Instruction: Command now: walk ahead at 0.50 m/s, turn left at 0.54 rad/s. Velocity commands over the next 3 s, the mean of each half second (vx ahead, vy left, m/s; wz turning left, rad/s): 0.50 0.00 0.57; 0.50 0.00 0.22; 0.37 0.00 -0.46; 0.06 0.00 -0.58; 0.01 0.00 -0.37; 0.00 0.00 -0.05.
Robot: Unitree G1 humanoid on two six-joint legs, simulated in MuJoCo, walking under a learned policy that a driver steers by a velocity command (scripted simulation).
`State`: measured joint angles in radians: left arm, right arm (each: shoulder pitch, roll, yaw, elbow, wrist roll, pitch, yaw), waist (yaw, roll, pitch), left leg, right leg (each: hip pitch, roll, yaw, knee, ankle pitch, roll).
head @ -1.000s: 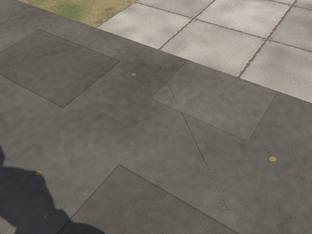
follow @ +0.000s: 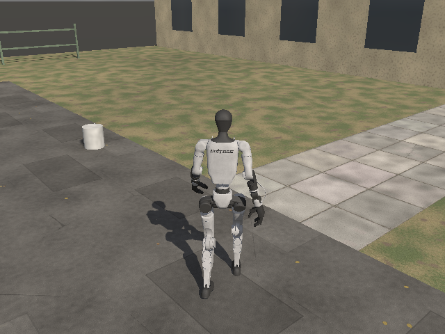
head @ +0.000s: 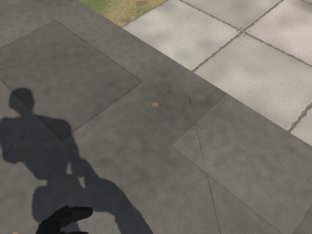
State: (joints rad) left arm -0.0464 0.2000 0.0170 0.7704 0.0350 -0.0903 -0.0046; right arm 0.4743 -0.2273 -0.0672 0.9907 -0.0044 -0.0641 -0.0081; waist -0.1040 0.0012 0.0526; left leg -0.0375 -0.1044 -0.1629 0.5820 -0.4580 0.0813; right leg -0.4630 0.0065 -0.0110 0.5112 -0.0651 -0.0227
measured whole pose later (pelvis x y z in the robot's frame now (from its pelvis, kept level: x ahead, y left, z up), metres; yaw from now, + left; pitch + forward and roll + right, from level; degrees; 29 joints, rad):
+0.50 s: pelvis +0.25 +0.03 +0.00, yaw +18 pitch +2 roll -1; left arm 0.42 0.23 0.05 0.93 0.02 -0.07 0.02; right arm 0.00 -0.23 -0.04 0.71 -0.05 -0.01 0.07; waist 0.06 0.01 0.06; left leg -0.50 0.00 0.11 0.59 -0.20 0.14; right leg 0.07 -0.06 -0.31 0.39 -0.44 0.04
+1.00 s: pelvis +0.49 +0.14 +0.01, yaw +22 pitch +1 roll +1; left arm 0.12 0.24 0.03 0.77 0.03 -0.01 -0.05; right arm 0.41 -0.24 -0.04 0.90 -0.02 -0.08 -0.01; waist -0.05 -0.04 0.03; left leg 0.15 -0.13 0.02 0.13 -0.31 0.11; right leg -0.62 -0.04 -0.06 0.66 -0.03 -0.05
